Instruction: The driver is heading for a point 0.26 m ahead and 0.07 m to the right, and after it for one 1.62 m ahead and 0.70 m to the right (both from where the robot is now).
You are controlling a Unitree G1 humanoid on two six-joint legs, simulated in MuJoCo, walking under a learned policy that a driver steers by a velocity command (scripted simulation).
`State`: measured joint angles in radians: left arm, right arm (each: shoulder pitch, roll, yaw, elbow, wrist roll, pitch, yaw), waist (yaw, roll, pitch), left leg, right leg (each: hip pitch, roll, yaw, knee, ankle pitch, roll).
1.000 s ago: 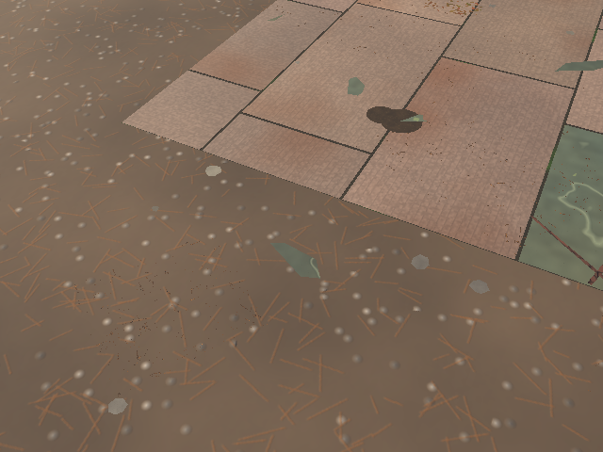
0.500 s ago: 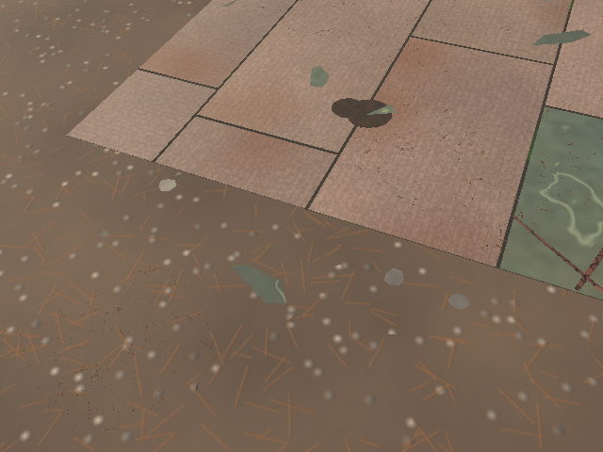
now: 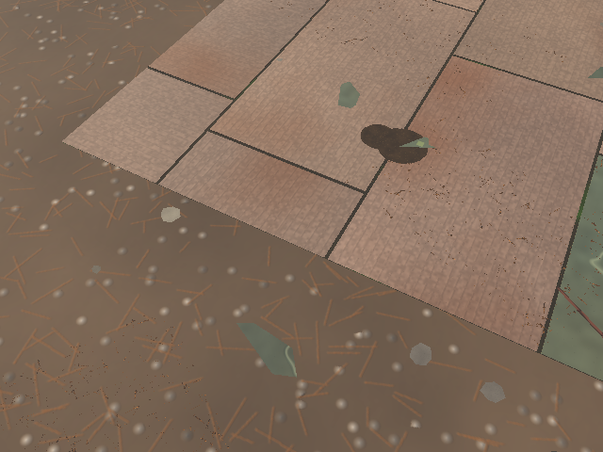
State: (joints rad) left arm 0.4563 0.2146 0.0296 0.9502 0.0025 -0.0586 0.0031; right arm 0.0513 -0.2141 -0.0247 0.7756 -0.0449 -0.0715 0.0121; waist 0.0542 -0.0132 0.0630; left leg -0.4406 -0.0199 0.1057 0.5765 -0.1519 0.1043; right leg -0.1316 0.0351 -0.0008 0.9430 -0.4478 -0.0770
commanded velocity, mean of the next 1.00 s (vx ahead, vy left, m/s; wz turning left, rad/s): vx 0.14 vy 0.00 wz -0.50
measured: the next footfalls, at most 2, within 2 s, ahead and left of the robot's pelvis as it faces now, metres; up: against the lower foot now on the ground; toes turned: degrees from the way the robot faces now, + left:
right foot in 0.42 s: +0.29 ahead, -0.11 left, +0.00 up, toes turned -16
left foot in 0.96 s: +0.30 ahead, +0.08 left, +0.00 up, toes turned -35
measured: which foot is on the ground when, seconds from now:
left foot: down 0.00-0.44, up 0.46-0.94, down 0.96-1.00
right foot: up 0.00-0.40, down 0.42-0.96, up 0.98-1.00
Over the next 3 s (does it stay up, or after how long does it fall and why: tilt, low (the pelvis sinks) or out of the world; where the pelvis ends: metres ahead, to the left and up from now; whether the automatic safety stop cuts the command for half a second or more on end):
stays up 0.71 -0.29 0.00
